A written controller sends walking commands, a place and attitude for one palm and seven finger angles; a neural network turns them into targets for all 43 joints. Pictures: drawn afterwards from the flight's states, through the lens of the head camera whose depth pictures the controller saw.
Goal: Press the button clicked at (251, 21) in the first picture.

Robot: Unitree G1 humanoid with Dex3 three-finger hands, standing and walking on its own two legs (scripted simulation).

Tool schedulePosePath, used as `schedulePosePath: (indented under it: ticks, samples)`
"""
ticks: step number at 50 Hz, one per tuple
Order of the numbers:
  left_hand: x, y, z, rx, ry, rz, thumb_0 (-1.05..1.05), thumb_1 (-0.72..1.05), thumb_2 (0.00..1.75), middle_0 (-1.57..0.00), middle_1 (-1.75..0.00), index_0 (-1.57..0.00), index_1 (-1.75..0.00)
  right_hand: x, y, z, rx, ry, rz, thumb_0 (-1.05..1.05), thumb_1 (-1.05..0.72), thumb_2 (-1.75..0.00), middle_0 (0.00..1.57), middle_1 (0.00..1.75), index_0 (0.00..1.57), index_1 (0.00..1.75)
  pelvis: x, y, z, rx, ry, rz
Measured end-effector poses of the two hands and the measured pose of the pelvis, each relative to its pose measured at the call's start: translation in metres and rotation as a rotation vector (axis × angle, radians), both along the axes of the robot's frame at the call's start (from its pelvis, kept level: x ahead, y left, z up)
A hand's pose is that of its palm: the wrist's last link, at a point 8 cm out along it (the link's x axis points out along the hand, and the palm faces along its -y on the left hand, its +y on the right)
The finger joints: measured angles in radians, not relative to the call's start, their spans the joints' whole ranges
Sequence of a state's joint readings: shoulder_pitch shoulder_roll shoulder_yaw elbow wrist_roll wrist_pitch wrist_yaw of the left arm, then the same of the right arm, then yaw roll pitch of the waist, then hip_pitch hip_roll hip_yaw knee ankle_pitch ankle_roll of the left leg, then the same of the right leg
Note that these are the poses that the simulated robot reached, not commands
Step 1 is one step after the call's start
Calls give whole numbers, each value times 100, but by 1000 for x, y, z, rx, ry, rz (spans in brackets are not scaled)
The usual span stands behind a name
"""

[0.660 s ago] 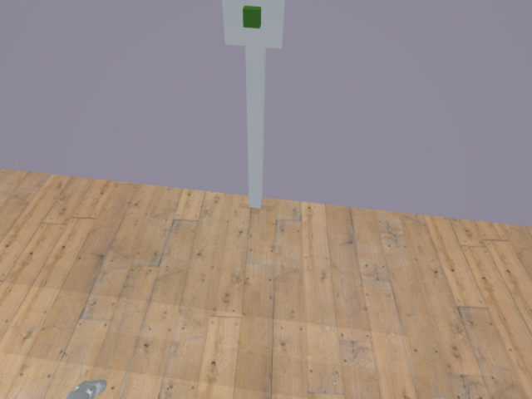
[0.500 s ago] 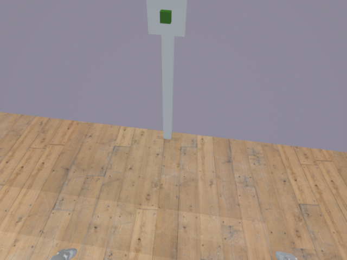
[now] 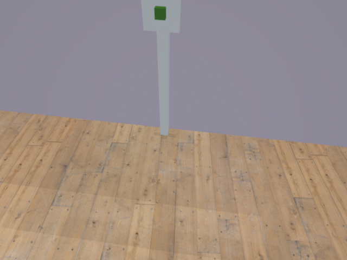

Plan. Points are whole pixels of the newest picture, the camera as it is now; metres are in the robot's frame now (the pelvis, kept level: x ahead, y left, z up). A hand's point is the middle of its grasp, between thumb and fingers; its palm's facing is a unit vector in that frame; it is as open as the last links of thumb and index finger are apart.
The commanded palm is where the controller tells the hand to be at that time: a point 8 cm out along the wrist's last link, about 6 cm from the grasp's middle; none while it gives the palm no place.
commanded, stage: stand and wait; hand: left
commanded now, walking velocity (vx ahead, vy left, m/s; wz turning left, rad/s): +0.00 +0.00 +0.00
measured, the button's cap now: (160, 12) +1.09 +0.12 +0.13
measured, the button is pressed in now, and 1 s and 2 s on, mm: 0 0 0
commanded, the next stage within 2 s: look at it before walking up in 0.16 s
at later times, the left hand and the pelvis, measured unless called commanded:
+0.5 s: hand out of the picture +0.07 +0.24 -0.16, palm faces -0.03 -0.94 -0.33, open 7.4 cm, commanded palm none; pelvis -0.01 +0.00 +0.00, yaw +0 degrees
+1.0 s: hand out of the picture +0.07 +0.24 -0.16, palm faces -0.03 -0.95 -0.32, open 7.4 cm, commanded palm none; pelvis +0.01 +0.00 +0.00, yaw -1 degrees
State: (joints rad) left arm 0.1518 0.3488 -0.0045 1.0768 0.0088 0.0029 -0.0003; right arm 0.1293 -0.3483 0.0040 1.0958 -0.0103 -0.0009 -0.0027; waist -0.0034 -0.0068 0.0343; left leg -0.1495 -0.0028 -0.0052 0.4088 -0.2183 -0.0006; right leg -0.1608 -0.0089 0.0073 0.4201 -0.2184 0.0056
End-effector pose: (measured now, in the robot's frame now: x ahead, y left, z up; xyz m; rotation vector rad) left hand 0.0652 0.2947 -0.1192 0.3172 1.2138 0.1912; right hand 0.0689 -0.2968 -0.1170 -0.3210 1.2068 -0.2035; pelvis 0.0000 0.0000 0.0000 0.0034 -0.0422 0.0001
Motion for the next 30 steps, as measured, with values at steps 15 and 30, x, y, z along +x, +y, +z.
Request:
schedulePosePath:
  ticks: [15, 30]
  samples:
    - [2, -6, 2, -6, -23, -12, 1, 91, 90, -20, -30, -20, -30, -13, 0, -1, 13, 8, -7, 0, -90, -90, 20, 30, 21, 30, -8, -3, 1, 0, 0, -1]
    - [-5, -8, 0, -8, 8, -4, 1, 91, 90, -20, -30, -20, -30, -11, -2, -1, 11, 17, -5, 0, -90, -90, 20, 30, 21, 30, -6, -5, 2, 0, 7, -2]
